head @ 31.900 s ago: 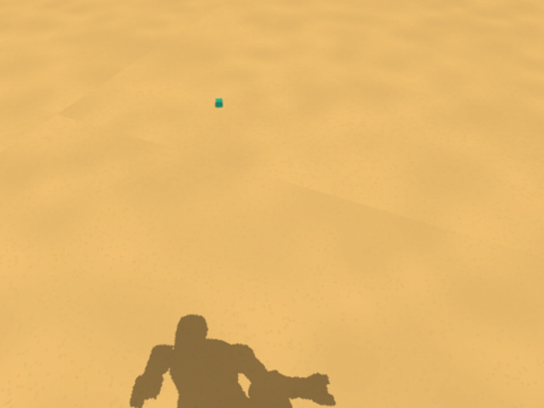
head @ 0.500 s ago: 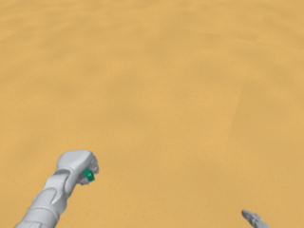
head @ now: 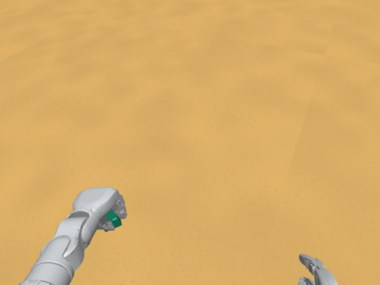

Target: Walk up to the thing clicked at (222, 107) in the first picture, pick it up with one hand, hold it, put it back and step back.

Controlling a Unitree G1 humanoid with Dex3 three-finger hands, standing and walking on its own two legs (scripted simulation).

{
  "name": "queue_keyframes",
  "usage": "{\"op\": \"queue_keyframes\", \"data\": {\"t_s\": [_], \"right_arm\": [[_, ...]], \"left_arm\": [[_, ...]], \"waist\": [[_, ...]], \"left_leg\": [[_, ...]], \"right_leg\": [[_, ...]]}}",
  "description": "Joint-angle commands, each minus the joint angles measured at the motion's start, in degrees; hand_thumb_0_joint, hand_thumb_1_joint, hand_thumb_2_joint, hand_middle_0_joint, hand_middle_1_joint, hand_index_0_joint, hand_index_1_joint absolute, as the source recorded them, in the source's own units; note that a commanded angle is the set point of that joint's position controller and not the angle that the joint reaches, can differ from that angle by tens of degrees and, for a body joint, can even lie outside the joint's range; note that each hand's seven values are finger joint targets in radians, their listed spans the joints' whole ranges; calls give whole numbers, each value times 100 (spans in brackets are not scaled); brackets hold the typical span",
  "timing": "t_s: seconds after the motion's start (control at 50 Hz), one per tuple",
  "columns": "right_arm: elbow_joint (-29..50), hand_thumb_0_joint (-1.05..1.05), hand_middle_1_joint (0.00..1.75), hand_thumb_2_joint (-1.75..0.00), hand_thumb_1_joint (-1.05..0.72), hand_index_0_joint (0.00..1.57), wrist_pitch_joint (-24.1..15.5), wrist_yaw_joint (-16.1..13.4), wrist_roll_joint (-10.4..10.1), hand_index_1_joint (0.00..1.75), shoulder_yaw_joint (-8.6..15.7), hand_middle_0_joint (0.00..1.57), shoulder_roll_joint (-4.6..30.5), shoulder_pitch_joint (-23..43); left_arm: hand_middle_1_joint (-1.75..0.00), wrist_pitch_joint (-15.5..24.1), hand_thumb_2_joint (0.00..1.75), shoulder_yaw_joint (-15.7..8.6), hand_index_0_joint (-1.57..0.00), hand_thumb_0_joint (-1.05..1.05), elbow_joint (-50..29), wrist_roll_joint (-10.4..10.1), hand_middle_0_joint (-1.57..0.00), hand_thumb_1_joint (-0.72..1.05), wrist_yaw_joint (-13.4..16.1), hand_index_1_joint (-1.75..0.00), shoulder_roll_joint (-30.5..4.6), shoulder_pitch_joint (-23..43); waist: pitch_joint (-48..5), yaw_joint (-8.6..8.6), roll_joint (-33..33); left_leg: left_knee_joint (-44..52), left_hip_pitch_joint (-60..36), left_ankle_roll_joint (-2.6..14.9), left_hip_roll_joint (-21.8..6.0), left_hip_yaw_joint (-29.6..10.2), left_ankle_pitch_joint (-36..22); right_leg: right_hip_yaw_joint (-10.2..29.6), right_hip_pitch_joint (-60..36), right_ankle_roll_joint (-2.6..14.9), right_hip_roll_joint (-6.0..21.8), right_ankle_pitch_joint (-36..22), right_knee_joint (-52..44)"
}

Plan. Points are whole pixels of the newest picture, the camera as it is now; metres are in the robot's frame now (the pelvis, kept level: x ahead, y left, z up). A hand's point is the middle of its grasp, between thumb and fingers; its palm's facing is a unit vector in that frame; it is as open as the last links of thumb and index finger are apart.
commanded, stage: hold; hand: left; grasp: from above
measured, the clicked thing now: (109, 218) +0.31 +0.23 -0.08
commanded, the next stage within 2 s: crouch in 0.72 s
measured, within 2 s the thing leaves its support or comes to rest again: neither
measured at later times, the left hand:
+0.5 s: hand (103, 217) +0.29 +0.22 -0.03, palm faces -0.48 -0.04 -0.88, open 5.0 cm
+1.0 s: hand (104, 216) +0.30 +0.22 -0.04, palm faces -0.49 -0.04 -0.87, open 4.9 cm
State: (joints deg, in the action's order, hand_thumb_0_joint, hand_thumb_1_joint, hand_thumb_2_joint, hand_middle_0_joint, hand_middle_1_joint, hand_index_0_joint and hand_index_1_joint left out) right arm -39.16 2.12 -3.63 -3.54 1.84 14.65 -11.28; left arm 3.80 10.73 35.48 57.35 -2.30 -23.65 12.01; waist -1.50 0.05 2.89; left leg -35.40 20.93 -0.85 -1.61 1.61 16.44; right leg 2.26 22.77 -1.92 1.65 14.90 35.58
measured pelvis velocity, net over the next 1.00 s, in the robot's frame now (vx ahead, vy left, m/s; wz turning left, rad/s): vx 0.02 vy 0.00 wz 0.00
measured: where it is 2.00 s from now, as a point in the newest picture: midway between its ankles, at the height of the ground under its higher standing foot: outside the picture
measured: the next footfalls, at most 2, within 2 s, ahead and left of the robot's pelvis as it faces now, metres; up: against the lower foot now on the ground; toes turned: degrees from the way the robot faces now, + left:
none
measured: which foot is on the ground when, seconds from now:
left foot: down 0.00-1.00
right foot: down 0.00-1.00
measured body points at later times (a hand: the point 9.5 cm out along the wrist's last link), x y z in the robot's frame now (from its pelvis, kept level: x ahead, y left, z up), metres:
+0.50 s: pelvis +0.01 +0.00 +0.01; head +0.02 -0.02 +0.46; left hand +0.31 +0.22 +0.02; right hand +0.16 -0.25 -0.11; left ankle +0.02 +0.13 -0.73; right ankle +0.04 -0.14 -0.73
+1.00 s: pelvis +0.02 +0.00 +0.01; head +0.03 -0.02 +0.46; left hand +0.32 +0.22 +0.01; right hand +0.16 -0.26 -0.11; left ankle +0.02 +0.13 -0.73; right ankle +0.04 -0.14 -0.73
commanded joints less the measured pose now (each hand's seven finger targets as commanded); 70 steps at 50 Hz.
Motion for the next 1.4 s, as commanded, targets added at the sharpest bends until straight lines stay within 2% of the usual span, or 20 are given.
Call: {"op": "queue_keyframes", "data": {"t_s": [0.0,0.16,0.24,0.3,0.34,0.5,0.6,0.7,0.76,0.8,0.82,0.88,0.98,1.0,1.02,1.1,1.12,1.2,1.3,1.38], "right_arm": [[765,0,30,-90,-91,20,-260,-66,19,30,248,20,722,531],[781,0,30,-90,-91,20,-259,-90,7,30,216,20,711,568],[820,0,30,-90,-91,20,-253,-97,6,30,199,20,693,598],[851,0,30,-90,-91,20,-238,-98,8,30,191,20,676,626],[878,0,30,-90,-91,20,-222,-99,5,30,196,20,672,660],[734,0,30,-90,-91,20,-174,-119,15,30,215,20,674,548],[734,0,30,-90,-91,20,-137,-96,16,30,256,20,696,516],[734,0,30,-90,-91,20,-89,-86,16,30,273,20,722,504],[761,0,30,-90,-91,20,-84,-86,11,30,255,20,680,514],[783,0,30,-91,-93,20,-75,-89,2,30,268,20,698,492],[775,0,30,-90,-89,20,-65,-85,11,30,285,20,723,472],[770,0,30,-90,-89,20,-34,-81,21,30,271,20,703,479],[659,0,30,-90,-90,20,23,-45,87,30,293,20,717,339],[625,0,30,-90,-90,20,36,-36,113,30,305,20,705,311],[589,0,30,-90,-90,20,43,-22,143,30,303,20,714,306],[416,0,30,-90,-90,20,43,79,257,30,386,20,784,28],[404,0,30,-90,-90,20,45,105,288,30,426,20,805,-32],[324,0,30,-90,-90,20,37,225,382,30,516,20,871,-370],[215,0,30,-90,-90,20,-46,224,466,30,546,20,953,-551],[60,0,30,-90,-90,20,-167,161,543,30,572,20,987,-732]], "left_arm": [[-20,3,13,-740,-121,0,-1377,-57,-117,84,190,-15,-1372,2036],[-21,-9,15,-702,-121,0,-1479,-142,-117,84,68,-16,-1364,2170],[-19,2,13,-739,-121,0,-1329,-143,-117,83,7,-14,-1377,1954],[-22,15,14,-624,-121,0,-1399,-137,-116,84,-28,-17,-1255,1946],[-18,12,12,-721,-120,0,-1422,-126,-116,83,-8,-14,-1310,1718],[-20,66,15,-844,-121,0,-1679,-26,-117,84,133,-16,-1539,2463],[-21,-19,18,-651,-119,0,-1219,-35,-115,82,184,-17,-1156,1881],[-21,12,17,-768,-121,0,-1339,-40,-117,84,99,-17,-1433,2086],[-20,48,15,-581,-122,0,-1315,-52,-117,85,63,-16,-1244,2161],[-28,60,9,-623,-124,0,-1264,-71,-116,88,70,-21,-1216,1921],[-26,77,13,-687,-116,0,-1247,-95,-108,80,78,-20,-1266,1936],[-20,115,22,-706,-122,0,-938,-17,-119,85,162,-17,-1219,1732],[-22,331,24,-688,-124,0,-430,207,-121,87,545,-19,-1107,1896],[-22,388,24,-797,-123,0,-304,266,-120,86,670,-19,-1177,1930],[-22,454,24,-763,-123,0,-242,310,-121,86,810,-19,-1176,2227],[-24,555,22,-647,-126,0,509,703,-122,90,1361,-20,-1046,2631],[-23,580,23,-736,-126,0,499,776,-123,90,1527,-20,-1167,2868],[-22,560,20,-541,-125,0,1139,1044,-121,88,2043,-18,-961,3507],[-21,384,16,-656,-119,0,1783,1161,-115,80,2479,-17,-1174,4202],[-18,205,15,-736,-119,0,2242,1097,-115,81,2597,-15,-1243,4457]], "waist": [[-1426,-30,-136],[-1340,-35,-111],[-1167,-33,-214],[-1220,-18,-155],[-1221,-79,-209],[-1617,-43,20],[-1391,-5,-187],[-1452,-73,-81],[-1418,-15,-96],[-1369,-37,-119],[-1406,-8,-139],[-1167,6,-299],[-1036,113,-472],[-1091,135,-467],[-1102,190,-433],[-1532,319,-349],[-1770,304,-160],[-2153,501,-54],[-2965,584,192],[-3484,672,173]], "left_leg": [[631,-684,130,291,22,-601],[783,-832,118,252,7,-757],[819,-799,158,287,46,-633],[854,-881,142,279,38,-713],[854,-897,144,295,36,-798],[803,-1145,121,290,43,-1261],[836,-1106,116,270,21,-1321],[854,-1112,114,258,2,-1434],[882,-1158,114,253,-4,-1407],[896,-1156,115,262,7,-1386],[881,-1169,123,267,15,-1393],[861,-1024,125,275,14,-1320],[620,-664,118,274,-11,-1136],[490,-539,133,298,12,-1071],[337,-376,125,302,-2,-1015],[-568,378,86,297,4,-849],[-843,535,62,282,25,-789],[-1748,1524,36,223,-46,-368],[-2756,2599,89,204,-93,-20],[-3519,3490,152,198,-146,114]], "right_leg": [[-150,-490,189,-299,-306,-720],[-195,-579,213,-326,-448,-811],[-160,-604,186,-285,-349,-934],[-161,-631,201,-294,-405,-926],[-167,-721,189,-283,-477,-946],[-167,-835,204,-300,-947,-853],[-210,-799,209,-307,-998,-897],[-214,-901,209,-298,-1091,-899],[-226,-857,218,-305,-1080,-913],[-225,-868,218,-297,-1050,-943],[-209,-891,209,-286,-1074,-955],[-229,-805,209,-284,-994,-958],[-229,-390,208,-266,-835,-742],[-214,-305,194,-233,-824,-657],[-214,-100,189,-227,-799,-534],[-217,708,208,-224,-693,279],[-208,954,221,-225,-651,510],[-253,2033,261,-246,-279,1402],[-317,3068,283,-253,77,2431],[-373,3746,315,-270,217,3245]]}}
